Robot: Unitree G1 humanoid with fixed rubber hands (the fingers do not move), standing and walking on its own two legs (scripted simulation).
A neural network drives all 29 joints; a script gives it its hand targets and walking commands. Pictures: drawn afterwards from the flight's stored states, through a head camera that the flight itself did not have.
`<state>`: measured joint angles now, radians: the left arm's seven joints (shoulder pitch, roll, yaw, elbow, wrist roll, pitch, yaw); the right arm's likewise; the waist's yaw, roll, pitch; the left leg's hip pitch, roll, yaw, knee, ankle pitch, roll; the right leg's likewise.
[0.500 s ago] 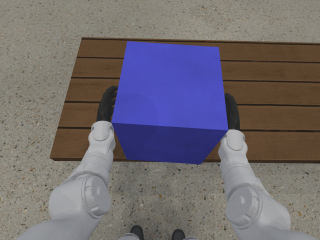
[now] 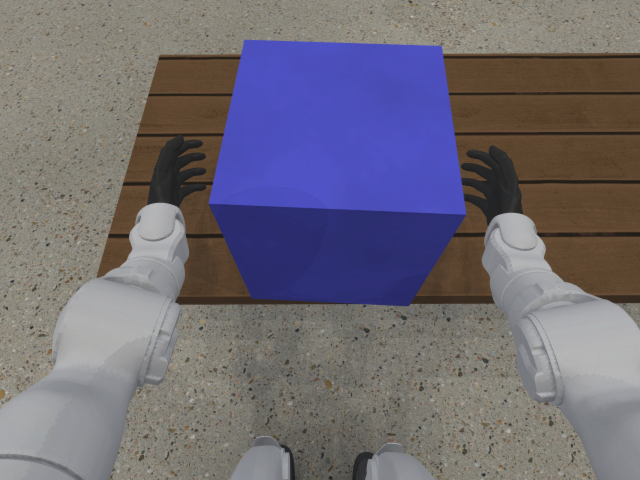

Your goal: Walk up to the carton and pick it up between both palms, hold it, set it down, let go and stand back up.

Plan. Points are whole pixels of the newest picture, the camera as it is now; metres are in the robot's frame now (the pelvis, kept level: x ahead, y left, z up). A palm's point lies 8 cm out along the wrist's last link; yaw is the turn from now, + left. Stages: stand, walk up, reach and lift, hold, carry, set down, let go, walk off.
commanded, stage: set down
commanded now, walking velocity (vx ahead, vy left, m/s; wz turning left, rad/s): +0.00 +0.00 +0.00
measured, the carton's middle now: (335, 187) +0.48 +0.01 +0.01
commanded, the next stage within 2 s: none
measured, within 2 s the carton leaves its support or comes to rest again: neither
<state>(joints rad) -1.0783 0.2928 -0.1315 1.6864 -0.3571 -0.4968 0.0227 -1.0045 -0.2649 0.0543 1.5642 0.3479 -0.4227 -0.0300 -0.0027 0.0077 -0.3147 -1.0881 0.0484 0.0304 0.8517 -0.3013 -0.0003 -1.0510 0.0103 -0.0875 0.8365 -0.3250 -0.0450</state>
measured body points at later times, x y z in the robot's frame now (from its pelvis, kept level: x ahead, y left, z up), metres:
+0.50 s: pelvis +0.00 +0.00 +0.01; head +0.09 +0.01 +0.46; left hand +0.47 +0.22 +0.10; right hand +0.47 -0.22 +0.10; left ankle +0.03 +0.12 -0.68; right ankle +0.02 -0.10 -0.68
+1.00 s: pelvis +0.00 +0.00 +0.04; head +0.06 +0.02 +0.49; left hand +0.48 +0.23 +0.18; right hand +0.47 -0.23 +0.18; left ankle +0.03 +0.12 -0.68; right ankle +0.02 -0.10 -0.68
